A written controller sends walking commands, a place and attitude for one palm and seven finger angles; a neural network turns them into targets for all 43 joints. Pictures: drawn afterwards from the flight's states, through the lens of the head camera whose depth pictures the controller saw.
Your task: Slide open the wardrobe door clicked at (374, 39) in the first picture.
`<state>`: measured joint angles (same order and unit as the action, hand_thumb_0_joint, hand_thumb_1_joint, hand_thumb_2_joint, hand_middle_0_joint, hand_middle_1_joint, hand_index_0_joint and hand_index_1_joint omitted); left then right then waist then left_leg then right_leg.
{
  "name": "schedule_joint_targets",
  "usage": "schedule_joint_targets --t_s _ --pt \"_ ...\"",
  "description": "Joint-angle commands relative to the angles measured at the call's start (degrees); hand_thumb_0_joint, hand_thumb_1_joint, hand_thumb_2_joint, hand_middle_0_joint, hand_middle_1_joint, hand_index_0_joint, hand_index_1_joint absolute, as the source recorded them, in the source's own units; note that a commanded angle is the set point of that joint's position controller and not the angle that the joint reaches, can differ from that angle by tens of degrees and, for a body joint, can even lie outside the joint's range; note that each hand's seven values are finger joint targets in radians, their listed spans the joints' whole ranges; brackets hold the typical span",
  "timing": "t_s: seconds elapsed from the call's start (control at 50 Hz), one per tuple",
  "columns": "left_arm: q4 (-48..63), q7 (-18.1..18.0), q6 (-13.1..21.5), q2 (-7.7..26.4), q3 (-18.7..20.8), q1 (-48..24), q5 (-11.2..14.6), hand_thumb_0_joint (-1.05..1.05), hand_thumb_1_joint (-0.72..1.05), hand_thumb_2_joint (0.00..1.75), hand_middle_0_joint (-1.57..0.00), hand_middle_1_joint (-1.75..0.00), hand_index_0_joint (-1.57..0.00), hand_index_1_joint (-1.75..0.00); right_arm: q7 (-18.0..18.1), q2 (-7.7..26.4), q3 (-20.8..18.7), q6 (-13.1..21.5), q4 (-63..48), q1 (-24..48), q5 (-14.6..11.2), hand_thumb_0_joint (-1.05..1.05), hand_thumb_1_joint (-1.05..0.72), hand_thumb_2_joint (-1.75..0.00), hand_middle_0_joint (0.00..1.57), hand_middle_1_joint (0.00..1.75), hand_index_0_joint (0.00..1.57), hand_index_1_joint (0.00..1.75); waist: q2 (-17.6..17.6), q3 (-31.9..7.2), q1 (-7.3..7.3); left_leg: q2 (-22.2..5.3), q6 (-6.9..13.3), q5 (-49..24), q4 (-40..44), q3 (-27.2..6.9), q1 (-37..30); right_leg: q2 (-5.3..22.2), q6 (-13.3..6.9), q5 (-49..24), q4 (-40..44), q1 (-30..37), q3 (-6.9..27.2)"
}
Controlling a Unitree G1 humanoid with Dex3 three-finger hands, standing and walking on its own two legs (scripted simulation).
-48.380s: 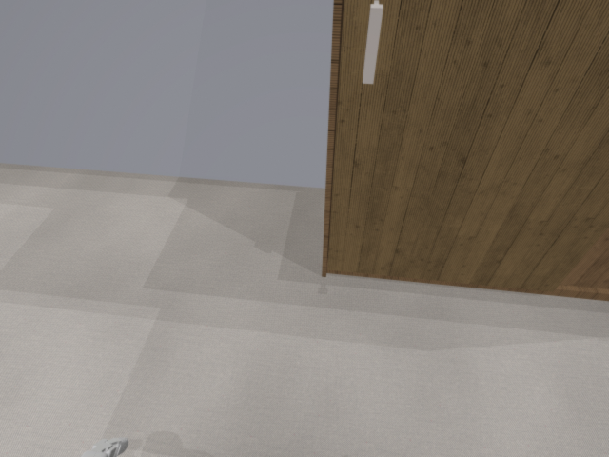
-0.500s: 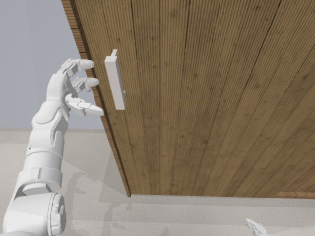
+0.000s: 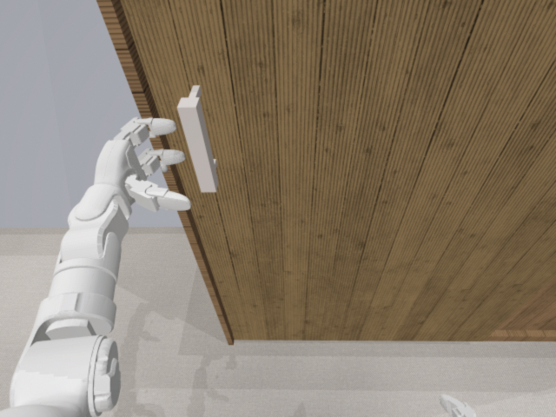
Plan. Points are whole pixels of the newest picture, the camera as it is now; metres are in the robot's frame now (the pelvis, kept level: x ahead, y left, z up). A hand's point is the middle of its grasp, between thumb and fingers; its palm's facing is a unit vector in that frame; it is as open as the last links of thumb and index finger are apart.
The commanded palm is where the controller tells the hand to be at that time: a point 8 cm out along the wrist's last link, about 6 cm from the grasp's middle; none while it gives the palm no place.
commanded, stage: move the hooked fingers beside the handle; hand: left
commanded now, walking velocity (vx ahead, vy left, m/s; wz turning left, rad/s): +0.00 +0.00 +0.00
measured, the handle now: (202, 140) +0.47 +0.13 +0.17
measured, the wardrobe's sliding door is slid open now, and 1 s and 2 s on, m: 0.01 0.01 0.01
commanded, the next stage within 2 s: feel for the door with the fingertips in 0.66 s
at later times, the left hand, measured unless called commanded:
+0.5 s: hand (163, 164) +0.42 +0.18 +0.17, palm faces +0.01 -1.00 +0.00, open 14.0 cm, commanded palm +0.39 +0.23 +0.17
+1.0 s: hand (170, 167) +0.42 +0.17 +0.17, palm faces -0.02 -1.00 +0.00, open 14.0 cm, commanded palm +0.39 +0.22 +0.17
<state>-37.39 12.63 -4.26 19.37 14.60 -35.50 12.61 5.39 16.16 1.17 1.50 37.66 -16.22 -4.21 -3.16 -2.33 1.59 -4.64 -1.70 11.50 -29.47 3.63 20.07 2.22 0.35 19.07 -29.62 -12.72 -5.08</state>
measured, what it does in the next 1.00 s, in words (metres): stands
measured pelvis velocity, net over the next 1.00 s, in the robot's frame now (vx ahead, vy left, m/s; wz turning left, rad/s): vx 0.01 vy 0.00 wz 0.01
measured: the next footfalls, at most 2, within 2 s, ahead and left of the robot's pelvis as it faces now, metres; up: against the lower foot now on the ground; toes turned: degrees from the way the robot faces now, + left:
none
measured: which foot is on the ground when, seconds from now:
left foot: down 0.00-1.00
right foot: down 0.00-1.00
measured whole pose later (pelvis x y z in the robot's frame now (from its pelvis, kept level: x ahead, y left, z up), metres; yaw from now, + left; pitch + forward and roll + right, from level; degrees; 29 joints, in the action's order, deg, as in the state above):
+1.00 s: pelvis +0.01 +0.00 +0.00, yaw +1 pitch +2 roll +0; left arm -31.8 10.9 -6.7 17.4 12.5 -34.3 12.1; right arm 5.6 15.6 1.2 1.1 37.7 -14.2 -4.2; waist -2.5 -2.2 0.9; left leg -4.4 -1.9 12.4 -29.9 3.0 19.3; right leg 2.3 0.4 19.7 -29.2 -11.3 -5.5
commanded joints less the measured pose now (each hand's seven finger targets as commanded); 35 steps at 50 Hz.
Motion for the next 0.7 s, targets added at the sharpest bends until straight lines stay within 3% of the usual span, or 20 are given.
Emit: schedule_joint_targets --t_s 0.0,0.08,0.14,0.18,0.2,0.22,0.24,0.26,0.28,0.3,0.34,0.36,0.4,0.42,0.48,0.5,0.6,0.68 --pt "18.59 -2.43 7.53 17.37 7.83 -25.37 0.41 0.00 -0.50 0.30 -0.30 -1.20 -0.30 -1.20 0.16 7.09 -2.76 3.26 -8.28 3.01 0.71 0.00 -0.90 -0.90 0.20 0.30 0.20 0.30 5.64 -19.16 -0.82 3.99 4.21 -11.46 0.58 -1.96 -14.82 -3.28 -0.34 -21.75 3.85 0.32 2.11" --pt "18.69 -3.15 8.38 16.58 6.93 -25.66 -1.14 0.00 -0.50 0.30 -0.30 -1.20 -0.30 -1.20 0.16 6.38 -2.48 3.21 -7.84 3.63 0.66 0.00 -0.90 -0.90 0.20 0.30 0.20 0.30 1.31 -17.55 -0.73 4.06 4.00 -11.55 1.02 -1.45 -15.13 -3.15 -0.60 -22.10 3.82 -0.08 2.48" --pt "14.85 -2.02 6.33 14.84 4.71 -24.46 -1.35 0.00 -0.50 0.30 -0.30 -1.20 -0.30 -1.20 0.32 6.53 -2.39 2.75 -7.48 3.74 0.30 0.00 -0.90 -0.90 0.20 0.30 0.20 0.30 0.07 -13.94 -0.05 4.05 3.92 -10.00 1.17 -1.12 -14.02 -3.05 -0.54 -20.97 4.66 -1.75 2.46" --pt "12.99 -0.55 4.68 13.48 3.68 -22.12 -0.65 0.00 -0.50 0.30 -0.30 -1.20 -0.30 -1.20 0.37 6.77 -2.46 2.47 -7.85 3.89 0.01 0.00 -0.90 -0.90 0.20 0.30 0.20 0.30 1.58 -13.02 -0.06 4.00 3.83 -9.21 1.34 -1.15 -13.47 -3.15 -0.52 -20.47 4.87 -2.08 2.22" --pt "12.62 -0.05 4.12 13.16 3.81 -20.09 -0.27 0.00 -0.50 0.30 -0.30 -1.20 -0.30 -1.20 0.43 6.98 -2.64 2.39 -8.33 3.75 -0.01 0.00 -0.90 -0.90 0.20 0.30 0.20 0.30 2.28 -14.00 -0.48 4.10 3.95 -9.58 1.10 -0.99 -13.50 -3.17 -0.54 -20.76 4.75 -1.20 2.04" --pt "12.62 0.56 3.36 11.57 2.20 -20.74 0.30 0.00 -0.50 0.30 -0.30 -1.20 -0.30 -1.20 0.49 6.87 -2.53 2.43 -8.54 4.20 -0.25 0.00 -0.90 -0.90 0.20 0.30 0.20 0.30 2.32 -13.20 0.09 4.13 4.02 -9.10 1.17 -1.00 -13.50 -3.08 -0.39 -20.68 4.93 -2.19 2.06" --pt "12.16 0.77 3.03 13.04 3.53 -21.55 0.61 0.00 -0.50 0.30 -0.30 -1.20 -0.30 -1.20 0.66 7.11 -2.62 2.30 -8.25 3.75 -0.20 0.00 -0.90 -0.90 0.20 0.30 0.20 0.30 3.54 -12.99 0.13 4.02 3.87 -9.05 1.09 -1.32 -13.11 -3.16 -0.43 -20.52 4.82 -2.31 1.85" --pt "12.92 1.10 2.83 11.60 2.17 -22.70 0.87 0.00 -0.50 0.30 -0.30 -1.20 -0.30 -1.20 0.66 7.12 -2.61 2.36 -8.51 3.83 -0.22 0.00 -0.90 -0.90 0.20 0.30 0.20 0.30 3.85 -13.27 0.49 4.17 3.97 -8.99 1.00 -1.33 -13.25 -3.14 -0.31 -20.68 4.86 -2.74 1.96" --pt "13.36 0.99 3.00 13.00 3.33 -23.88 0.99 0.00 -0.50 0.30 -0.30 -1.20 -0.30 -1.20 0.78 7.19 -2.78 2.34 -8.31 3.60 -0.22 0.00 -0.90 -0.90 0.20 0.30 0.20 0.30 4.01 -13.89 0.60 4.02 3.93 -9.19 0.84 -1.40 -13.75 -3.20 -0.34 -20.55 4.77 -2.90 1.95" --pt "14.22 0.84 3.54 12.03 2.18 -24.62 1.04 0.00 -0.50 0.30 -0.30 -1.20 -0.30 -1.20 0.78 7.26 -2.66 2.43 -8.33 3.47 -0.15 0.00 -0.90 -0.90 0.20 0.30 0.20 0.30 4.15 -13.56 0.93 4.04 4.09 -9.27 0.59 -1.45 -14.03 -3.25 -0.29 -20.17 4.84 -3.17 1.93" --pt "17.27 -0.05 4.88 12.06 2.20 -28.69 0.91 0.00 -0.50 0.30 -0.30 -1.20 -0.30 -1.20 0.73 6.89 -2.80 2.93 -8.08 3.35 0.00 0.00 -0.90 -0.90 0.20 0.30 0.20 0.30 2.91 -15.95 1.27 4.03 4.07 -10.09 0.33 -1.97 -15.85 -3.27 -0.41 -20.18 4.59 -3.54 2.02" --pt "18.69 -0.59 5.49 13.04 3.19 -28.94 0.73 0.00 -0.50 0.30 -0.30 -1.20 -0.30 -1.20 0.67 6.89 -2.80 3.05 -8.11 3.23 0.16 0.00 -0.90 -0.90 0.20 0.30 0.20 0.30 1.26 -17.35 0.81 4.10 4.00 -11.23 0.06 -2.11 -16.69 -3.33 -0.64 -20.95 4.22 -3.10 2.12" --pt "20.30 -1.73 6.87 14.74 4.46 -28.54 0.15 0.00 -0.50 0.30 -0.30 -1.20 -0.30 -1.20 0.51 6.96 -2.79 3.21 -7.73 2.88 0.49 0.00 -0.90 -0.90 0.20 0.30 0.20 0.30 1.29 -19.61 0.50 4.02 4.05 -13.16 -0.28 -2.17 -17.62 -3.37 -0.68 -22.39 3.83 -1.60 2.08" --pt "21.73 -2.02 7.30 13.08 2.87 -30.04 -0.18 0.00 -0.50 0.30 -0.30 -1.20 -0.30 -1.20 0.35 6.60 -2.69 3.36 -7.79 3.12 0.56 0.00 -0.90 -0.90 0.20 0.30 0.20 0.30 0.09 -20.57 0.76 4.09 3.86 -14.02 -0.09 -2.46 -18.26 -3.26 -0.81 -23.18 3.43 -1.16 1.92" --pt "18.23 -2.61 6.25 12.36 3.14 -27.29 -0.58 0.00 -0.50 0.30 -0.30 -1.20 -0.30 -1.20 0.21 6.46 -2.60 3.25 -7.17 3.34 0.57 0.00 -0.90 -0.90 0.20 0.30 0.20 0.30 -0.12 -18.73 0.34 4.06 3.66 -13.68 0.07 -2.08 -17.70 -3.34 -0.82 -23.26 3.72 -1.83 1.85" --pt "15.89 -2.62 5.53 13.38 4.44 -24.23 -0.71 0.00 -0.50 0.30 -0.30 -1.20 -0.30 -1.20 0.16 6.81 -2.75 3.03 -7.03 2.80 0.65 0.00 -0.90 -0.90 0.20 0.30 0.20 0.30 2.98 -18.23 -0.08 3.96 3.89 -13.94 0.08 -1.92 -16.54 -3.41 -0.71 -23.74 3.83 -0.78 1.59" --pt "9.84 -1.36 1.71 15.70 7.26 -16.48 -0.54 0.00 -0.50 0.30 -0.30 -1.20 -0.30 -1.20 0.18 7.12 -2.52 1.28 -8.48 3.49 0.41 0.00 -0.90 -0.90 0.20 0.30 0.20 0.30 5.98 -13.61 -1.80 4.12 3.89 -12.53 1.21 -0.87 -11.64 -2.82 -0.39 -25.12 4.06 1.15 1.74" --pt "19.08 -0.82 3.90 13.09 4.01 -23.05 -0.29 0.00 -0.50 0.30 -0.30 -1.20 -0.30 -1.20 0.17 6.44 -2.62 1.55 -9.90 4.33 0.23 0.00 -0.90 -0.90 0.20 0.30 0.20 0.30 1.28 -16.34 -0.41 4.13 3.92 -14.24 0.43 -1.15 -15.24 -3.06 -0.67 -25.70 3.72 -0.12 2.07"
